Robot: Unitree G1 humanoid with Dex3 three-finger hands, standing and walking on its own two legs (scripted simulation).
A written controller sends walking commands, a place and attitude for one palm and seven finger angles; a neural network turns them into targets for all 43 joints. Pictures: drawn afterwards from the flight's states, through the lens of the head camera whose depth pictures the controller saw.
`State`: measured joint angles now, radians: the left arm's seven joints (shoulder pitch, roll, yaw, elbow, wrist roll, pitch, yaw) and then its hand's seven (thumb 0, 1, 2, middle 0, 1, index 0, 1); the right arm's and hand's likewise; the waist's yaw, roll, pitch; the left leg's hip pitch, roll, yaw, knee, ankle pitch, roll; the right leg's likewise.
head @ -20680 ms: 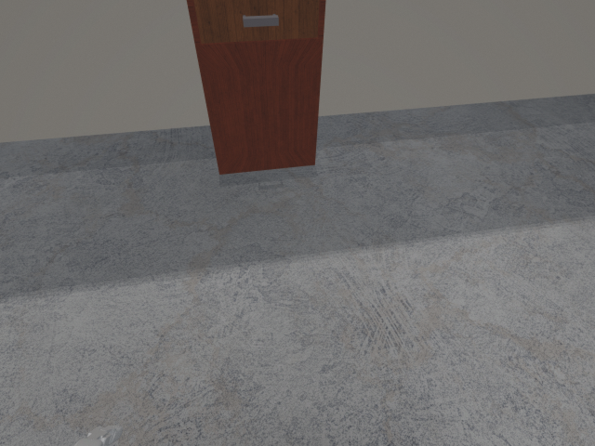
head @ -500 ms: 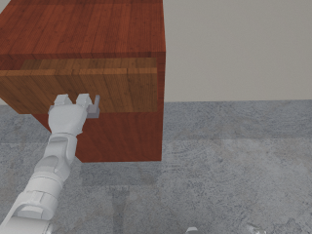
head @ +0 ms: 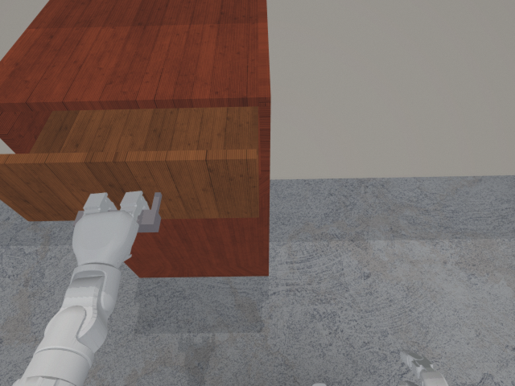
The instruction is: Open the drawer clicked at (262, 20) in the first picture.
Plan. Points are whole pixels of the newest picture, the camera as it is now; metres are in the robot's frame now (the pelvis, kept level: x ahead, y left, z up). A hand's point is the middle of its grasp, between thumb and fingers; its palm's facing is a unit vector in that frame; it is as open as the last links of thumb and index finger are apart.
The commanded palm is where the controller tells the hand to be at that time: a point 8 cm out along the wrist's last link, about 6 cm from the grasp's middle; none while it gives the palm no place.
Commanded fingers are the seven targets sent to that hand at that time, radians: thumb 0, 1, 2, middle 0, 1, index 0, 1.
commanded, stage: pull the drawer open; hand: left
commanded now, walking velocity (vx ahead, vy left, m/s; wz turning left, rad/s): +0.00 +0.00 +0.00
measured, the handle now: (122, 209) +0.39 +0.25 +0.01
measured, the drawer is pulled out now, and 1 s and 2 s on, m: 0.11 0.24 0.30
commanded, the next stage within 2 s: open the thumb to release the handle in 1.70 s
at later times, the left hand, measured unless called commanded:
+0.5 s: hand (112, 288) +0.26 +0.24 -0.01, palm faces +0.01 -0.04 -1.00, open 6.3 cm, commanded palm +0.22 +0.24 +0.04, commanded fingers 0.00 0.90 0.90 -0.40 -1.35 -0.40 -1.35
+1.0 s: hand (103, 325) +0.21 +0.23 -0.01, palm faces +0.01 -0.05 -1.00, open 6.3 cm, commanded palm +0.17 +0.24 +0.04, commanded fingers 0.00 0.90 0.90 -0.40 -1.35 -0.40 -1.35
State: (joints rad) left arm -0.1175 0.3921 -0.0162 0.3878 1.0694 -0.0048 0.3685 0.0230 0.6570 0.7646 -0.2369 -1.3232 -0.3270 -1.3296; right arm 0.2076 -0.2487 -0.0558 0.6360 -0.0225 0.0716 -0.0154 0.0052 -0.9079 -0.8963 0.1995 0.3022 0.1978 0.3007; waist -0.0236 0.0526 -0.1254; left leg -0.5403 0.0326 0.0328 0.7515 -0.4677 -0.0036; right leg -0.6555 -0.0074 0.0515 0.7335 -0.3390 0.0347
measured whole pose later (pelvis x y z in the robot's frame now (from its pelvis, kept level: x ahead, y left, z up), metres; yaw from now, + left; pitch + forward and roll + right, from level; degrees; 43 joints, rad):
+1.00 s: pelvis -0.02 -0.01 +0.00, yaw +0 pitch +10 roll +0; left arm 0.28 0.36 -0.02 0.08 1.08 -0.01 0.43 0.04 0.64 0.79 -0.23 -1.28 -0.36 -1.33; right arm 0.14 -0.24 -0.04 0.62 -0.04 0.02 -0.02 0.01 -0.91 -0.90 0.20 0.30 0.20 0.30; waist 0.02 0.04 -0.10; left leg -0.50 0.03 0.03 0.79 -0.47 -0.02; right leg -0.63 -0.01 0.06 0.79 -0.35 0.02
